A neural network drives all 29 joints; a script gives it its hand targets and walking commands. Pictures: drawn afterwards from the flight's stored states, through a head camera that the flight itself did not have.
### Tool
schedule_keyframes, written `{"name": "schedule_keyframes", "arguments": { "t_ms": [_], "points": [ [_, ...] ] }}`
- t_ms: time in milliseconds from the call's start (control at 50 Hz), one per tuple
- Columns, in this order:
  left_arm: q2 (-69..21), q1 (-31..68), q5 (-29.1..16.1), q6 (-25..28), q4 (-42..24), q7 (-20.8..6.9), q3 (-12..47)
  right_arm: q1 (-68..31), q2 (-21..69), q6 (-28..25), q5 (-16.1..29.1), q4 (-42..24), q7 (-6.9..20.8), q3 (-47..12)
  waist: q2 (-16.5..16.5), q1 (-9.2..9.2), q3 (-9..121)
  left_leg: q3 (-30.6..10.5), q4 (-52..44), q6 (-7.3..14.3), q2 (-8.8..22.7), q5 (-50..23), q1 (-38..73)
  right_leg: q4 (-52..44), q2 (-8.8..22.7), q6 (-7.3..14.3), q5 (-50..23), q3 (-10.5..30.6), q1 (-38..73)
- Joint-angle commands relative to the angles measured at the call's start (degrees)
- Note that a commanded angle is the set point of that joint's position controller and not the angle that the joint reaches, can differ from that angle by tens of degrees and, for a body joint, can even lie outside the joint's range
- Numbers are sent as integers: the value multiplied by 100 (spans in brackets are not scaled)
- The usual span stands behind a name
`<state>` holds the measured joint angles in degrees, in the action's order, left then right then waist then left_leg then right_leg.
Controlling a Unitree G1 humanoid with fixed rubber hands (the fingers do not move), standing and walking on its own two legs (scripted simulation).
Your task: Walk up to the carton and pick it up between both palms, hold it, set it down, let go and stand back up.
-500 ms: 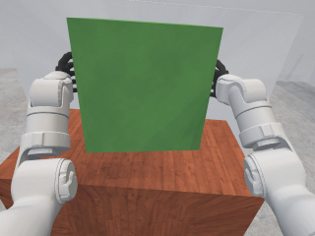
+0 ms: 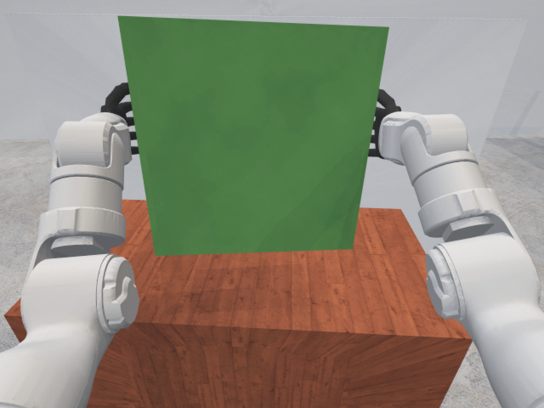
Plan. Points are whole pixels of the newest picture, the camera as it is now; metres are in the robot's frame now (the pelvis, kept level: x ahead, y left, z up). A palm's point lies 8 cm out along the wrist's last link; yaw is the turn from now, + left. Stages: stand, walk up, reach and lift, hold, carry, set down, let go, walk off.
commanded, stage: hold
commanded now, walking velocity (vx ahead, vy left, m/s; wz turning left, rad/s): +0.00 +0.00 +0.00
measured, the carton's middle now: (252, 130) +0.42 +0.01 +0.31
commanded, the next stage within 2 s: none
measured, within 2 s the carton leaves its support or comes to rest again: neither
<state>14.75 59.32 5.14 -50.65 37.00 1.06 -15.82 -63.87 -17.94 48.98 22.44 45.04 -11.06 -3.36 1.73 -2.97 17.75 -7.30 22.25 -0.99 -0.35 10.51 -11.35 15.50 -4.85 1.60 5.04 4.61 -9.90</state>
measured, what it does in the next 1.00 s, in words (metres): stands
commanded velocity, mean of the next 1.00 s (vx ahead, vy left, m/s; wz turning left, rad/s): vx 0.00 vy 0.00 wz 0.00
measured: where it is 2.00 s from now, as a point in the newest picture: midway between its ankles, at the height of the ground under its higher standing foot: outside the picture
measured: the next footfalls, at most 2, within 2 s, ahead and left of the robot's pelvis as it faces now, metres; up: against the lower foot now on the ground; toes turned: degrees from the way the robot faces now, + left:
none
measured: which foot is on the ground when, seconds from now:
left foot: down 0.00-1.00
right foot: down 0.00-1.00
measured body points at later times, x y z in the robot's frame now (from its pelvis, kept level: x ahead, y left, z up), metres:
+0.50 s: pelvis -0.01 -0.01 +0.00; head -0.13 +0.02 +0.43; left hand +0.37 +0.19 +0.32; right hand +0.35 -0.18 +0.33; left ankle +0.02 +0.13 -0.75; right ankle +0.03 -0.10 -0.75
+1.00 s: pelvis +0.00 -0.01 +0.00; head -0.11 +0.01 +0.43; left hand +0.38 +0.20 +0.32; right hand +0.37 -0.17 +0.31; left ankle +0.02 +0.13 -0.75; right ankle +0.03 -0.10 -0.75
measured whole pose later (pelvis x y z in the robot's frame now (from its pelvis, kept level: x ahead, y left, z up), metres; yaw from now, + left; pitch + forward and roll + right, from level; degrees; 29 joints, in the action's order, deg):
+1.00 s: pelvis +0.00 -0.01 +0.00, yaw +1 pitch +1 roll -1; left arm 16.6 58.6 3.6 -48.2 39.1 0.8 -13.2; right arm -60.8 -16.3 47.1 22.3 43.6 -12.0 -2.9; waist 0.1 -3.9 18.4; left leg -8.6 21.2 -1.7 -0.1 9.7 -12.5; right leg 14.5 -5.0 2.2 4.6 3.4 -10.7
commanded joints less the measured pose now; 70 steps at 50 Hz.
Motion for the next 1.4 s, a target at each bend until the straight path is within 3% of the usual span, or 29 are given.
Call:
{"name": "schedule_keyframes", "arguments": {
  "t_ms": [0,40,80,120,140,180,220,280,340,360,400,420,480,540,680,760,780,820,840,940,980,1020,1080,1100,1140,1180,1260,1320,1380],
  "points": [
    [-3526,5553,-1727,626,-1407,-1338,1459,-5825,3747,-569,1253,-2355,998,-433,-426,-195,1736,40,-330,238,-104,-519,-63,-188,360,-67,-630,289,1000],
    [-3523,5426,-1536,599,-1043,-1360,1194,-5915,3672,-560,1165,-2227,985,-352,-280,-123,1607,88,-408,191,-75,-327,-147,-201,360,-57,-341,272,1144],
    [-3768,5740,-1763,700,-1402,-1346,1551,-6144,3768,-680,1306,-2577,975,-420,49,-220,2021,33,-308,118,-64,-756,-41,-101,331,-27,-731,236,1117],
    [-3678,5576,-1637,701,-996,-1365,1326,-5593,3484,-566,1096,-1784,974,-18,279,-338,1388,-18,-540,130,30,-85,-294,-179,319,40,-300,247,1100],
    [-3685,5589,-1566,694,-1245,-1361,1392,-5670,3510,-594,1065,-1935,1007,-111,320,-221,1526,-47,-608,141,48,-85,-305,-178,325,41,-339,258,1234],
    [-3782,5298,-1653,692,-1193,-1361,1454,-5578,3495,-646,1170,-2225,997,-279,209,-261,1783,-31,-459,98,-11,-495,-292,-71,288,18,-680,192,1335],
    [-3878,5509,-1652,664,-1364,-1357,1561,-5809,3497,-665,1205,-2333,983,-203,424,-340,1749,-36,-484,10,1,-431,-188,-66,286,65,-653,182,1213],
    [-3854,5376,-1484,550,-979,-1361,1404,-5778,3235,-631,984,-1861,1091,-96,507,-294,1433,-27,-631,56,46,156,-435,-60,213,67,-118,91,1264],
    [-4062,6052,-1770,737,-1703,-1263,1768,-5979,3505,-746,1057,-1879,1178,-68,811,-479,1834,-169,-692,5,172,264,-568,137,186,122,-331,93,1391],
    [-4115,5897,-1683,685,-1506,-1224,1696,-5920,3525,-740,1084,-1800,1194,-95,908,-332,1752,-195,-726,17,168,331,-680,151,157,96,-411,91,1596],
    [-4070,5876,-1583,754,-1287,-1250,1523,-6195,3694,-818,1092,-2180,1236,-210,552,-116,1684,-49,-652,102,126,288,-677,88,239,50,-163,129,1453],
    [-4104,6085,-1812,878,-1623,-1232,1687,-6393,3695,-872,1196,-2471,1205,-243,558,-193,2122,-56,-521,82,38,-219,-544,79,238,38,-462,151,1430],
    [-3763,5651,-1477,818,-1273,-1185,1293,-5904,3800,-773,1187,-1902,1213,-327,330,29,1738,-39,-564,165,29,-182,-393,-25,310,-2,-423,204,1358],
    [-3692,5687,-1510,799,-1295,-1246,1312,-6106,3839,-774,1268,-2122,1195,-482,216,133,1853,58,-458,213,-55,-242,-380,-86,345,-21,-328,246,1268],
    [-3667,5652,-1639,760,-1428,-1330,1442,-5832,3772,-788,1128,-2266,1038,-251,118,-189,1860,21,-366,160,-81,-321,109,-151,388,-3,-326,232,923],
    [-3851,5603,-1782,849,-1588,-1284,1587,-5848,3929,-765,1245,-2423,1034,-489,183,-116,2095,-40,-413,114,0,-451,-136,-74,314,9,-605,220,1297],
    [-3869,5561,-1788,815,-1474,-1282,1597,-5637,3672,-735,1157,-2239,1020,-289,271,-342,1749,1,-440,88,-44,-471,-64,-129,351,14,-637,240,1032],
    [-3716,5235,-1668,731,-1351,-1296,1431,-5552,3621,-725,1160,-2229,998,-440,188,-173,1868,24,-405,137,-80,-389,-84,-121,384,-19,-618,224,1297],
    [-3824,5714,-1828,840,-1690,-1290,1686,-5933,3747,-809,1231,-2609,999,-441,215,-256,2167,10,-393,145,-91,-422,-61,-74,368,-34,-541,223,1146],
    [-3872,5179,-1673,808,-1639,-1278,1553,-5512,3748,-753,1202,-2725,944,-552,145,-176,1867,-46,-412,107,-39,-809,-4,-133,296,-41,-1016,215,1392],
    [-3729,4993,-1456,657,-1159,-1357,1267,-5719,3629,-727,1194,-2583,977,-545,-13,-19,1555,102,-443,174,-93,-547,-41,-170,350,-81,-618,218,1202],
    [-3801,5235,-1669,761,-1822,-1341,1669,-5560,3637,-759,1209,-2740,959,-560,210,-254,1871,1,-469,142,-62,-480,-39,-142,343,-10,-633,222,1241],
    [-4058,5403,-1882,803,-2346,-1204,1896,-5666,3889,-792,1416,-3164,945,-686,320,-244,2331,-61,-315,-5,-101,-1121,338,-36,292,-37,-1446,243,1291],
    [-3929,5007,-1671,738,-2006,-1181,1639,-5492,3853,-739,1332,-3100,947,-697,204,-46,2009,-73,-345,64,-35,-1027,120,-54,285,-59,-1328,225,1372],
    [-3777,4904,-1537,647,-1852,-1191,1532,-5224,3734,-680,1270,-2707,944,-672,135,-104,1792,-35,-389,94,-70,-789,106,-129,308,-51,-1031,274,1330],
    [-3794,5147,-1632,673,-2415,-1181,1757,-5188,3822,-694,1436,-2821,969,-748,151,-143,2005,-79,-394,103,-36,-945,237,-41,299,-52,-1196,255,1204],
    [-3966,5093,-1573,542,-2415,-1167,1828,-5199,3556,-703,1276,-2889,989,-576,587,-257,1765,-42,-435,-6,9,-966,28,-39,236,-5,-1181,202,1459],
    [-3989,5007,-1713,561,-2743,-1119,2000,-5278,3672,-722,1381,-3436,1001,-784,462,-214,2379,-61,-276,4,-13,-1181,218,23,166,-29,-1460,195,1592],
    [-3880,4748,-1452,415,-2224,-1166,1770,-5036,3480,-641,1197,-2951,990,-649,299,-188,1585,-13,-373,3,-29,-904,10,2,225,-31,-1208,160,1445]
  ]
}}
